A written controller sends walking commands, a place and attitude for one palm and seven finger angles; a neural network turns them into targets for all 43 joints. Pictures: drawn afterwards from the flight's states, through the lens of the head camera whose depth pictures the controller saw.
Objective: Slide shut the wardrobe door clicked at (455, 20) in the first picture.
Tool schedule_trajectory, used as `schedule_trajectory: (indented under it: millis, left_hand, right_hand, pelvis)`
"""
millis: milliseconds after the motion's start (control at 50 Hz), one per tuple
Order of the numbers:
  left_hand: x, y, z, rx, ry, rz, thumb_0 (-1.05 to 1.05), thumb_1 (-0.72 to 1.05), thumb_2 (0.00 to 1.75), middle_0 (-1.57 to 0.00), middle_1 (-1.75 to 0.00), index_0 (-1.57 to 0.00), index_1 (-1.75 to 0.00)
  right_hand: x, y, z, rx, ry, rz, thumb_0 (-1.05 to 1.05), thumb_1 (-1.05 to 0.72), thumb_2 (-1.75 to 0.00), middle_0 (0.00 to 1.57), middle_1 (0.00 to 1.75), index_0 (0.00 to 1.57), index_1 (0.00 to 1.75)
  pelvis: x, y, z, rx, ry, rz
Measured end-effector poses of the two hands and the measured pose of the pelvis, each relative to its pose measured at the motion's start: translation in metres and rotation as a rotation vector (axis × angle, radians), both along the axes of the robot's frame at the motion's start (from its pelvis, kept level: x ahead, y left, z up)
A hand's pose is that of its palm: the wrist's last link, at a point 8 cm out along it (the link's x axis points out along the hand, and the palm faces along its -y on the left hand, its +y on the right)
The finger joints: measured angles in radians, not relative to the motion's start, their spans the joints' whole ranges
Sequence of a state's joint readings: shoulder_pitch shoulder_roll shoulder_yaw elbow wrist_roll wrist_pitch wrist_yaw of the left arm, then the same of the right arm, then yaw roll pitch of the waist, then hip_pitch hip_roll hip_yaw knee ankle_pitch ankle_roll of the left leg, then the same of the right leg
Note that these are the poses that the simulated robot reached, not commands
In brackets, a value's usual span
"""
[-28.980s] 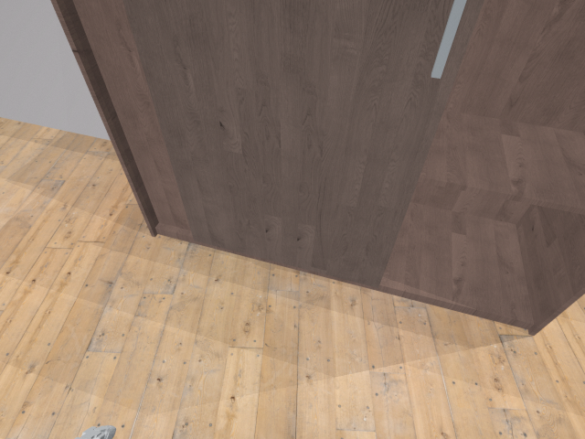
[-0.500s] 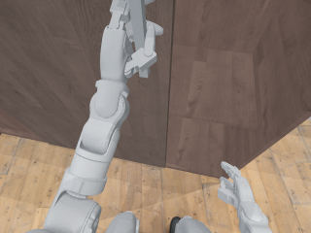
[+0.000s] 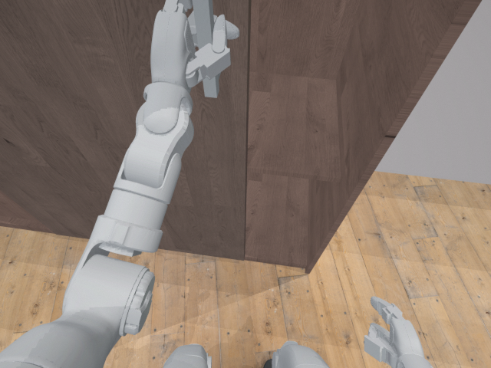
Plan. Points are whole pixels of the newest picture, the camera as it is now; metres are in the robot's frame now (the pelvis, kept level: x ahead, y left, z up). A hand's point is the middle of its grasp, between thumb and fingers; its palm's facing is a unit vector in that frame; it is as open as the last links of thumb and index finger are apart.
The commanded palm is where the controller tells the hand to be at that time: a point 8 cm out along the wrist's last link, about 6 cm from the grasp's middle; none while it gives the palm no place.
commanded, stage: step sideways, sliding the door along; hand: left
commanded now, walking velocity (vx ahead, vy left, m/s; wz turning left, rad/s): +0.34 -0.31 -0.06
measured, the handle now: (208, 22) +0.49 +0.11 +0.26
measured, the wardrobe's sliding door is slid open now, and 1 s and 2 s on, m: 0.25 0.00 0.00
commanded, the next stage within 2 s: stop walking and hold the door there in 1.22 s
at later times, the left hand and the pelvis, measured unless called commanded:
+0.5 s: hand (320, 59) +0.43 -0.03 +0.26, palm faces +0.06 -1.00 -0.07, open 6.3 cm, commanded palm +0.41 -0.05 +0.26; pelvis +0.00 -0.14 +0.00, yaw -1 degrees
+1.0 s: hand (436, 69) +0.44 -0.17 +0.25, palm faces +0.17 -0.98 -0.10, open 6.4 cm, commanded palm +0.41 -0.19 +0.27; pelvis +0.02 -0.31 -0.01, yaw +2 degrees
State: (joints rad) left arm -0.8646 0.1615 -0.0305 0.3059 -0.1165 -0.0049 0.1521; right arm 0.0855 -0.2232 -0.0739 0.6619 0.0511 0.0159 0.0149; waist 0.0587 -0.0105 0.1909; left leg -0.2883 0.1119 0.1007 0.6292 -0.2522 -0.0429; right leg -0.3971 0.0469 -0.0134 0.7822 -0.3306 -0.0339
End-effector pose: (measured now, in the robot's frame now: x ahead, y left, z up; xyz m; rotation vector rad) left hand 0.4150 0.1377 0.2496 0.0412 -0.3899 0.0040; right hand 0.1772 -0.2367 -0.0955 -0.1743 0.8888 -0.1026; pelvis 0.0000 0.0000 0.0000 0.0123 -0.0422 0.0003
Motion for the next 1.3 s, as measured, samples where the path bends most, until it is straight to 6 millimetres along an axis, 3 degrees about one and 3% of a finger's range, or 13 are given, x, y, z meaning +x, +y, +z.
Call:
schedule_trajectory:
  millis: [100,220,320,460,600,760,860,940,1020,1140,1300]
  left_hand:
    - [-0.001,-0.021,0.001,0.018,0.015,0.007,0.02,0.82,0.86,-0.42,-1.4,-0.09,-1.33]
    - [-0.002,-0.051,0.003,0.055,0.024,0.083,0.01,0.82,0.87,-0.43,-1.4,-0.09,-1.34]
    - [-0.004,-0.074,0.004,0.035,0.044,0.1,0.02,0.82,0.87,-0.42,-1.4,-0.11,-1.35]
    - [-0.003,-0.105,0.003,0.029,0.027,0.044,0.02,0.82,0.86,-0.42,-1.4,-0.11,-1.35]
    - [-0.004,-0.141,0.001,0.054,-0.003,0.108,0.01,0.81,0.87,-0.44,-1.4,-0.1,-1.34]
    - [-0.005,-0.183,0.001,0.035,-0.003,0.102,0.01,0.81,0.87,-0.45,-1.4,-0.12,-1.33]
    - [-0.005,-0.21,0.001,0.041,-0.009,0.09,0.01,0.81,0.86,-0.45,-1.4,-0.12,-1.32]
    - [-0.005,-0.235,0.0,0.06,-0.029,0.131,0.0,0.8,0.86,-0.46,-1.4,-0.11,-1.32]
    - [-0.006,-0.259,0.0,0.056,-0.024,0.161,-0.01,0.8,0.87,-0.46,-1.4,-0.12,-1.31]
    - [-0.007,-0.259,0.0,0.037,-0.02,0.2,0.0,0.78,0.87,-0.46,-1.4,-0.16,-1.29]
    - [-0.008,-0.264,0.0,0.05,-0.02,0.297,-0.01,0.77,0.87,-0.47,-1.41,-0.17,-1.27]
  right_hand:
    - [-0.009,-0.019,-0.003,0.028,0.014,0.03,0.01,-0.9,-0.9,0.2,0.29,0.19,0.3]
    - [-0.006,-0.048,-0.017,0.091,0.01,0.046,0.01,-0.9,-0.9,0.2,0.29,0.2,0.3]
    - [-0.003,-0.075,-0.008,0.045,0.025,0.042,0.01,-0.9,-0.9,0.2,0.3,0.2,0.3]
    - [0.009,-0.111,0.003,0.034,-0.016,0.066,0.01,-0.9,-0.9,0.2,0.29,0.2,0.3]
    - [0.03,-0.151,-0.008,0.085,-0.058,0.094,0.01,-0.9,-0.9,0.2,0.3,0.2,0.3]
    - [0.039,-0.201,-0.002,0.029,-0.045,0.064,0.01,-0.9,-0.9,0.2,0.29,0.2,0.3]
    - [0.044,-0.226,0.002,0.061,-0.048,0.104,0.01,-0.9,-0.9,0.2,0.29,0.19,0.3]
    - [0.056,-0.25,-0.006,0.098,-0.077,0.12,0.01,-0.9,-0.9,0.2,0.29,0.2,0.3]
    - [0.062,-0.276,-0.005,0.089,-0.077,0.097,0.01,-0.9,-0.9,0.2,0.3,0.2,0.3]
    - [0.064,-0.308,0.006,0.029,-0.073,0.094,0.01,-0.9,-0.9,0.2,0.29,0.2,0.3]
    - [0.076,-0.338,0.006,0.077,-0.094,0.156,0.01,-0.9,-0.9,0.2,0.29,0.2,0.3]
  pelvis:
    - [-0.005,-0.027,0.002,-0.009,-0.008,-0.034]
    - [-0.006,-0.073,-0.004,-0.05,-0.03,-0.01]
    - [-0.006,-0.094,0.007,-0.001,-0.009,0.022]
    - [-0.006,-0.128,0.002,-0.008,-0.008,-0.006]
    - [0.004,-0.185,-0.008,-0.04,-0.027,-0.006]
    - [0.008,-0.22,-0.002,-0.015,0.004,0.027]
    - [0.015,-0.254,0.0,-0.012,0.0,0.001]
    - [0.023,-0.289,-0.009,-0.024,-0.013,0.007]
    - [0.023,-0.311,-0.003,-0.006,-0.004,0.047]
    - [0.025,-0.33,0.002,-0.011,0.023,0.055]
    - [0.038,-0.378,-0.003,-0.022,0.006,0.001]
